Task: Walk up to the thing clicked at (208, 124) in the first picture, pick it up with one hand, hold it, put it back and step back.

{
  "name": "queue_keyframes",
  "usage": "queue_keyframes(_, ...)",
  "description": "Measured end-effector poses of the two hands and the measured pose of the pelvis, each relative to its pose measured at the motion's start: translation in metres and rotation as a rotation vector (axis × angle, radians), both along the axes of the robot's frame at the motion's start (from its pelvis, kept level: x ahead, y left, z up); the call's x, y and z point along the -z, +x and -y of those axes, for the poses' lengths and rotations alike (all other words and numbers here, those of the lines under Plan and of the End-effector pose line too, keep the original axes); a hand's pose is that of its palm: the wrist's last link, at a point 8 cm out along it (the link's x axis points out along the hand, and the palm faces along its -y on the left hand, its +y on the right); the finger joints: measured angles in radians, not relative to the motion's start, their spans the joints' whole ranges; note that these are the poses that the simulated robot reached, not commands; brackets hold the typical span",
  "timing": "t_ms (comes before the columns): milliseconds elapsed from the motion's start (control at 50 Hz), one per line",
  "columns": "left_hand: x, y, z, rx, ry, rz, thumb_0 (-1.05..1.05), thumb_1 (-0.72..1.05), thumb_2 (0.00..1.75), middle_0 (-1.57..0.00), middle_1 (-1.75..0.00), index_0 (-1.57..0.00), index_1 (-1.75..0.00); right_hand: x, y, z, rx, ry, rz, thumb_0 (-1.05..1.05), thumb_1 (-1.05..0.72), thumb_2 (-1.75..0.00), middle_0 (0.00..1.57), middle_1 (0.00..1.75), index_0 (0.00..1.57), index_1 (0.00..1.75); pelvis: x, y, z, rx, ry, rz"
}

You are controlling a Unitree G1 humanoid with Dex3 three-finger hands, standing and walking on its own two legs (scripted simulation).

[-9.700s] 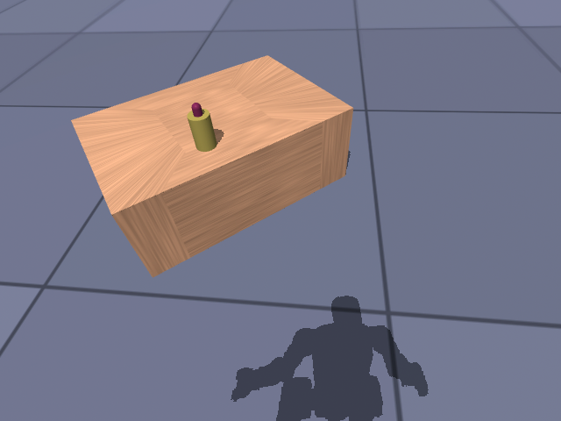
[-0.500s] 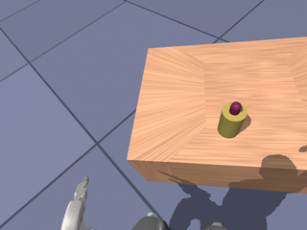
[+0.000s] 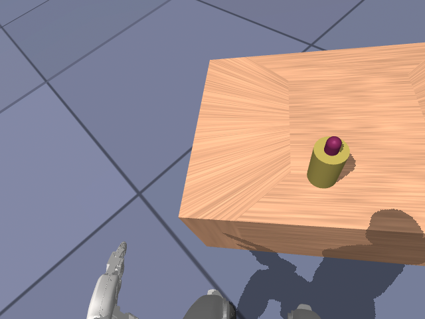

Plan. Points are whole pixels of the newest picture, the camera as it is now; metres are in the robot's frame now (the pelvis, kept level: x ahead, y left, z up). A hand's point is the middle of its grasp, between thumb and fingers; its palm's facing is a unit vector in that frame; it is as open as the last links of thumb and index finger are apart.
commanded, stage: go down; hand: right
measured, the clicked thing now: (327, 159) +0.54 -0.18 -0.20
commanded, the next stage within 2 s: approach in 0.08 s
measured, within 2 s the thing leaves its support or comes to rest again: neither
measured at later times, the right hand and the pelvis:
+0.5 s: hand out of the picture +0.45 -0.35 +0.01, palm faces +0.18 +0.98 +0.04, open 17.6 cm; pelvis -0.01 -0.01 -0.03, yaw +1 degrees
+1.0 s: hand (358, 182) +0.48 -0.26 -0.21, palm faces +0.17 +0.98 +0.06, open 17.7 cm; pelvis -0.06 +0.00 -0.15, yaw +5 degrees
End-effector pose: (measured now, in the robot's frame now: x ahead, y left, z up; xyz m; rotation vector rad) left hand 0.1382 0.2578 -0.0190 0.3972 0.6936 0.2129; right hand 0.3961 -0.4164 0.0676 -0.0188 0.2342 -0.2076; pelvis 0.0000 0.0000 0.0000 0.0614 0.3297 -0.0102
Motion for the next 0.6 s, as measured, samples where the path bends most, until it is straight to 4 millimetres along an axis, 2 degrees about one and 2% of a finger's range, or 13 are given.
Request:
queue_keyframes(240,0.001,-0.002,0.006,0.006,0.007,0.004,-0.01,-0.53,0.06,-0.07,-0.05,-0.06,-0.06,-0.006,0.010,0.004,-0.005,0.002,0.034,-0.02,0.60,-0.05,0.04,0.06,0.04,0.06,0.003,-0.004,0.002,0.000,0.006,-0.015)
queue_keyframes(360,0.011,-0.004,0.008,0.011,0.008,-0.006,-0.01,-0.53,0.05,-0.06,-0.04,-0.06,-0.06,0.006,0.018,0.000,-0.016,0.014,0.080,-0.01,0.59,-0.06,0.04,0.06,0.04,0.06,0.012,-0.008,0.004,-0.003,0.010,-0.045)
queue_keyframes(460,0.012,0.001,0.009,0.031,0.035,0.038,-0.01,-0.53,0.05,-0.06,-0.04,-0.06,-0.05,0.040,0.024,-0.010,-0.018,0.046,0.123,-0.01,0.58,-0.06,0.04,0.06,0.05,0.06,0.026,-0.012,0.006,-0.005,0.014,-0.079)
queue_keyframes(600,0.010,-0.002,0.004,0.058,0.124,0.082,-0.01,-0.54,0.05,-0.06,-0.04,-0.05,-0.05,0.116,0.032,-0.037,-0.029,0.078,0.124,-0.01,0.59,-0.04,0.05,0.05,0.05,0.05,0.053,-0.020,0.007,-0.015,0.025,-0.136)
